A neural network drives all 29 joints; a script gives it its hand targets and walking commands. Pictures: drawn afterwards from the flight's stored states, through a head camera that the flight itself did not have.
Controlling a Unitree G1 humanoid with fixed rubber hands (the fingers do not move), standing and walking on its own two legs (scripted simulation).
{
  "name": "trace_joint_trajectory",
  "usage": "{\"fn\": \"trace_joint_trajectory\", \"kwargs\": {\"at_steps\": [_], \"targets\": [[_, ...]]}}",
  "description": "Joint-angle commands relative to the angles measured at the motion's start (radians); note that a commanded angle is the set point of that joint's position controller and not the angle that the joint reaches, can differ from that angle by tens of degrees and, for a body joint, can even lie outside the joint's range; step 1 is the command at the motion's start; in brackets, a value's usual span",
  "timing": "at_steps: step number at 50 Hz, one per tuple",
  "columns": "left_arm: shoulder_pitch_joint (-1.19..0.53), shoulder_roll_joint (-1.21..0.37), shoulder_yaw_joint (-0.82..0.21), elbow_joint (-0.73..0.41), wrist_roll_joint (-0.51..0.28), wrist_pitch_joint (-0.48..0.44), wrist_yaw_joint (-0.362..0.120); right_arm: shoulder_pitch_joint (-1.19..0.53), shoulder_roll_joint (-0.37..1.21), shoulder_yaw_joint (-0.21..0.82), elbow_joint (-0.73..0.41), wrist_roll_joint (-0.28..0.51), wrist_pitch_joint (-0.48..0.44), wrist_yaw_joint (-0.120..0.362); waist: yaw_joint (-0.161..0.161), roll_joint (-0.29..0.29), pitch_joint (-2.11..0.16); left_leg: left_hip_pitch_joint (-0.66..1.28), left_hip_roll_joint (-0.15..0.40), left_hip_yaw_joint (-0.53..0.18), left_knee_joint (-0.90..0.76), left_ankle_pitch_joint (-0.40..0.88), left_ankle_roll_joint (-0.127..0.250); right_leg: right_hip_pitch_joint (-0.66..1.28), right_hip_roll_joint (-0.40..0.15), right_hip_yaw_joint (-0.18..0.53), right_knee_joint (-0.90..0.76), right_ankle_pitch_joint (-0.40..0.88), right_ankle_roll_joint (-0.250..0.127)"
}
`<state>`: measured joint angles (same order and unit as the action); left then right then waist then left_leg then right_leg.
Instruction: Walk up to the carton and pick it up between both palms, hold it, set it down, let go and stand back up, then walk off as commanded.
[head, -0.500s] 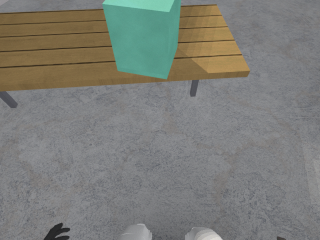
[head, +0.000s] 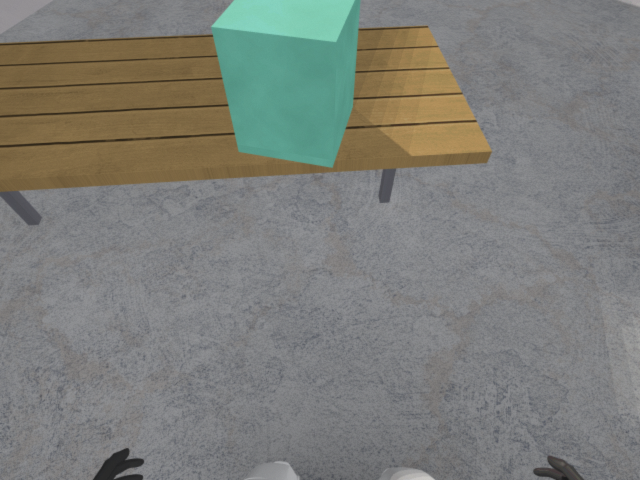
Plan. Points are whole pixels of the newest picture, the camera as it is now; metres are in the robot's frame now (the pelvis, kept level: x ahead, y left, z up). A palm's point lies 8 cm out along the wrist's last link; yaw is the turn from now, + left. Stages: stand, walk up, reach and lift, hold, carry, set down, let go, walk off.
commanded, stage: stand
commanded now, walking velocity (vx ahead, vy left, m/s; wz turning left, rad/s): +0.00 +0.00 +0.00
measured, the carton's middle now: (295, 74) +0.80 +0.06 +0.05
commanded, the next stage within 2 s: none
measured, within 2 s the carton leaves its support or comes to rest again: neither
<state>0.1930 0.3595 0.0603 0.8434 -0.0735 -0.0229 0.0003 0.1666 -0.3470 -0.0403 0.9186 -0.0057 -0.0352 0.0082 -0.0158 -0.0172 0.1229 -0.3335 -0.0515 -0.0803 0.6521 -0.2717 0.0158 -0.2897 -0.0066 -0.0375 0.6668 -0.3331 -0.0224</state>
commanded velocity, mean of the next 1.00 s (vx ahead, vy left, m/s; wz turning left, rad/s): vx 0.00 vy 0.00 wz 0.00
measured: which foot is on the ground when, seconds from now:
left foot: down 0.00-1.00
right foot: down 0.00-1.00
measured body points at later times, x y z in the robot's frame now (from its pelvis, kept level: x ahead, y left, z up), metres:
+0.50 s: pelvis +0.01 +0.00 +0.01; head +0.03 +0.01 +0.46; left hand +0.11 +0.31 -0.11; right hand +0.10 -0.30 -0.10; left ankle +0.05 +0.12 -0.72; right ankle +0.02 -0.11 -0.72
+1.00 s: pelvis -0.01 +0.01 +0.02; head +0.01 +0.02 +0.47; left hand +0.09 +0.31 -0.10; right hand +0.08 -0.29 -0.10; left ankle +0.05 +0.12 -0.72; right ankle +0.02 -0.11 -0.72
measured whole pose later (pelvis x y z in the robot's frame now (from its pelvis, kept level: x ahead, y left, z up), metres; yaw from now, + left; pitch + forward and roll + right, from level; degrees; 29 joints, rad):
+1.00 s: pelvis -0.01 +0.01 +0.02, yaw +0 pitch +1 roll +0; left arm 0.19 0.36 0.06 0.90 -0.07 -0.02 0.00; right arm 0.16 -0.35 -0.02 0.98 -0.01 -0.04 0.02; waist -0.02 -0.02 0.02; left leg -0.33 -0.05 -0.08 0.46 -0.15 0.02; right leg -0.29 -0.01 -0.04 0.48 -0.21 -0.01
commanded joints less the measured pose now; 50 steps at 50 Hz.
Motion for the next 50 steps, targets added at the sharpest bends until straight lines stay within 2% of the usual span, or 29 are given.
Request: {"fn": "trace_joint_trajectory", "kwargs": {"at_steps": [1, 2, 4, 6, 7, 9, 11, 13, 14, 15, 16, 17, 19, 21, 22, 24, 25, 27, 30, 35, 36, 37, 38, 39, 43, 45, 46, 47, 50], "targets": [[-0.079, 0.224, 0.031, -0.003, 0.101, -0.051, 0.003, -0.051, -0.175, -0.037, -0.027, -0.005, -0.035, 0.003, 0.014, 0.010, -0.235, 0.122, 0.102, -0.091, -0.163, 0.050, 0.031, 0.061, -0.146, 0.202, -0.270, -0.004, -0.077], [-0.084, 0.196, 0.021, 0.010, 0.098, -0.050, -0.001, -0.025, -0.196, -0.037, -0.009, -0.007, -0.030, 0.002, 0.002, -0.003, -0.260, 0.136, 0.121, -0.116, -0.193, 0.073, 0.049, 0.078, -0.137, 0.177, -0.261, 0.024, -0.063], [-0.067, 0.172, 0.014, 0.010, 0.087, -0.046, 0.003, -0.071, -0.209, -0.040, -0.022, -0.014, -0.033, 0.002, 0.039, 0.028, -0.286, 0.128, 0.140, -0.138, -0.205, 0.142, 0.058, 0.128, -0.108, 0.134, -0.236, 0.104, -0.048], [-0.055, 0.188, 0.013, 0.018, 0.089, -0.050, -0.002, -0.037, -0.181, -0.028, -0.018, 0.000, -0.043, -0.001, 0.024, 0.002, -0.324, 0.156, 0.139, -0.106, -0.173, 0.255, 0.046, 0.161, -0.126, 0.138, -0.220, 0.212, -0.049], [-0.070, 0.193, 0.018, 0.020, 0.091, -0.050, 0.002, -0.045, -0.191, -0.026, -0.003, -0.003, -0.047, 0.000, 0.036, -0.016, -0.320, 0.136, 0.149, -0.138, -0.194, 0.232, 0.054, 0.174, -0.124, 0.132, -0.220, 0.194, -0.045], [-0.072, 0.216, 0.030, 0.021, 0.093, -0.045, 0.004, -0.030, -0.210, -0.033, 0.001, -0.008, -0.042, -0.008, 0.024, 0.074, -0.341, 0.154, 0.153, -0.136, -0.206, 0.265, 0.057, 0.181, -0.111, 0.131, -0.215, 0.212, -0.048], [-0.074, 0.181, 0.014, 0.025, 0.093, -0.049, 0.004, -0.074, -0.196, -0.026, -0.014, -0.003, -0.040, -0.010, 0.035, 0.010, -0.346, 0.159, 0.159, -0.109, -0.182, 0.352, 0.056, 0.208, -0.127, 0.112, -0.209, 0.320, -0.047], [-0.067, 0.194, 0.013, 0.026, 0.089, -0.049, 0.005, -0.034, -0.191, -0.025, 0.001, -0.004, -0.038, -0.010, 0.019, -0.015, -0.331, 0.167, 0.138, -0.110, -0.203, 0.320, 0.042, 0.186, -0.134, 0.116, -0.223, 0.310, -0.051], [-0.057, 0.166, 0.015, 0.026, 0.082, -0.049, 0.004, -0.078, -0.215, -0.025, -0.016, -0.009, -0.037, -0.009, 0.047, 0.067, -0.342, 0.178, 0.144, -0.104, -0.194, 0.318, 0.052, 0.171, -0.134, 0.136, -0.237, 0.284, -0.052], [-0.055, 0.191, 0.010, 0.024, 0.084, -0.049, 0.007, -0.055, -0.193, -0.023, -0.004, -0.004, -0.035, -0.009, 0.033, 0.068, -0.347, 0.169, 0.150, -0.115, -0.211, 0.299, 0.056, 0.195, -0.123, 0.111, -0.224, 0.253, -0.050], [-0.055, 0.174, 0.012, 0.031, 0.088, -0.045, 0.006, -0.057, -0.214, -0.027, -0.002, -0.005, -0.039, -0.011, 0.033, 0.018, -0.366, 0.176, 0.161, -0.122, -0.205, 0.291, 0.052, 0.199, -0.121, 0.111, -0.224, 0.240, -0.045], [-0.086, 0.193, 0.010, 0.019, 0.090, -0.044, 0.002, -0.041, -0.190, -0.018, -0.003, 0.005, -0.036, -0.008, 0.009, 0.014, -0.348, 0.164, 0.152, -0.111, -0.218, 0.306, 0.044, 0.193, -0.127, 0.108, -0.229, 0.281, -0.049], [-0.081, 0.171, 0.007, 0.016, 0.084, -0.044, 0.003, -0.049, -0.180, -0.012, -0.020, -0.010, -0.041, -0.008, 0.009, 0.017, -0.316, 0.154, 0.143, -0.103, -0.216, 0.271, 0.044, 0.153, -0.122, 0.122, -0.241, 0.238, -0.046], [-0.093, 0.182, 0.016, 0.016, 0.090, -0.044, 0.002, -0.047, -0.186, -0.012, -0.009, -0.009, -0.040, -0.004, 0.020, 0.087, -0.321, 0.145, 0.162, -0.121, -0.230, 0.262, 0.052, 0.158, -0.112, 0.110, -0.231, 0.193, -0.044], [-0.071, 0.154, 0.007, 0.032, 0.088, -0.041, -0.004, -0.063, -0.202, -0.016, 0.002, -0.008, -0.040, -0.002, 0.037, 0.030, -0.327, 0.126, 0.163, -0.138, -0.251, 0.247, 0.049, 0.184, -0.115, 0.093, -0.237, 0.185, -0.042], [-0.074, 0.187, 0.016, 0.033, 0.098, -0.045, 0.001, -0.073, -0.182, -0.013, -0.012, -0.012, -0.037, -0.007, 0.023, 0.029, -0.285, 0.121, 0.157, -0.138, -0.270, 0.199, 0.047, 0.166, -0.112, 0.112, -0.268, 0.170, -0.044], [-0.076, 0.159, 0.009, 0.026, 0.091, -0.049, -0.002, -0.083, -0.203, -0.016, -0.012, -0.015, -0.039, -0.005, 0.043, 0.037, -0.312, 0.126, 0.161, -0.131, -0.264, 0.215, 0.046, 0.189, -0.116, 0.118, -0.271, 0.163, -0.038], [-0.069, 0.191, 0.014, 0.029, 0.097, -0.045, -0.003, -0.033, -0.191, -0.009, -0.002, -0.003, -0.035, -0.003, 0.012, 0.023, -0.334, 0.167, 0.144, -0.108, -0.257, 0.215, 0.037, 0.160, -0.126, 0.116, -0.266, 0.187, -0.050], [-0.065, 0.185, 0.010, 0.039, 0.091, -0.046, 0.001, -0.052, -0.196, -0.008, 0.012, -0.012, -0.043, 0.001, 0.027, 0.053, -0.325, 0.160, 0.149, -0.122, -0.275, 0.208, 0.039, 0.168, -0.122, 0.115, -0.278, 0.159, -0.040], [-0.103, 0.171, 0.008, 0.042, 0.097, -0.049, -0.005, -0.054, -0.193, -0.007, 0.005, -0.012, -0.038, -0.004, 0.012, 0.026, -0.284, 0.110, 0.146, -0.118, -0.275, 0.169, 0.043, 0.141, -0.135, 0.133, -0.307, 0.139, -0.043], [-0.078, 0.181, 0.006, 0.035, 0.095, -0.044, -0.007, -0.014, -0.177, -0.003, 0.016, -0.011, -0.037, -0.001, 0.010, -0.008, -0.315, 0.136, 0.148, -0.128, -0.282, 0.156, 0.033, 0.160, -0.132, 0.119, -0.305, 0.111, -0.044], [-0.076, 0.171, 0.002, 0.043, 0.097, -0.045, -0.006, -0.066, -0.189, -0.004, 0.019, -0.016, -0.039, 0.002, 0.039, 0.026, -0.287, 0.133, 0.151, -0.131, -0.290, 0.137, 0.035, 0.137, -0.126, 0.126, -0.312, 0.103, -0.042], [-0.091, 0.191, 0.013, 0.036, 0.096, -0.049, -0.003, -0.054, -0.178, -0.002, 0.015, -0.018, -0.036, 0.001, 0.018, 0.068, -0.304, 0.118, 0.149, -0.128, -0.297, 0.117, 0.038, 0.152, -0.121, 0.121, -0.305, 0.089, -0.041], [-0.080, 0.165, 0.006, 0.036, 0.097, -0.044, -0.003, -0.070, -0.205, -0.011, 0.015, -0.021, -0.037, 0.001, 0.028, 0.027, -0.269, 0.104, 0.146, -0.133, -0.299, 0.097, 0.034, 0.124, -0.120, 0.131, -0.318, 0.075, -0.040], [-0.071, 0.185, 0.004, 0.061, 0.107, -0.049, -0.010, -0.057, -0.214, -0.013, 0.023, -0.015, -0.038, 0.002, 0.022, 0.001, -0.278, 0.091, 0.157, -0.154, -0.337, 0.050, 0.043, 0.145, -0.118, 0.115, -0.317, 0.072, -0.041], [-0.053, 0.170, 0.005, 0.065, 0.098, -0.044, -0.012, -0.071, -0.209, -0.010, 0.018, -0.019, -0.036, 0.007, 0.031, 0.070, -0.314, 0.101, 0.151, -0.145, -0.321, 0.032, 0.040, 0.159, -0.129, 0.123, -0.319, 0.056, -0.044], [-0.051, 0.187, 0.006, 0.066, 0.103, -0.047, -0.011, -0.034, -0.196, -0.008, 0.028, -0.016, -0.037, 0.005, 0.006, 0.045, -0.300, 0.114, 0.152, -0.142, -0.321, 0.044, 0.035, 0.142, -0.128, 0.117, -0.323, 0.074, -0.039], [-0.056, 0.191, 0.010, 0.059, 0.097, -0.051, -0.008, -0.038, -0.198, -0.012, 0.042, -0.012, -0.039, 0.000, 0.027, 0.047, -0.269, 0.093, 0.151, -0.159, -0.334, 0.051, 0.036, 0.162, -0.124, 0.129, -0.328, 0.085, -0.036], [-0.060, 0.156, -0.001, 0.061, 0.101, -0.049, -0.008, -0.040, -0.207, -0.012, 0.030, -0.021, -0.038, 0.003, 0.013, -0.010, -0.300, 0.165, 0.149, -0.122, -0.305, 0.127, 0.035, 0.125, -0.124, 0.129, -0.330, 0.114, -0.032]]}}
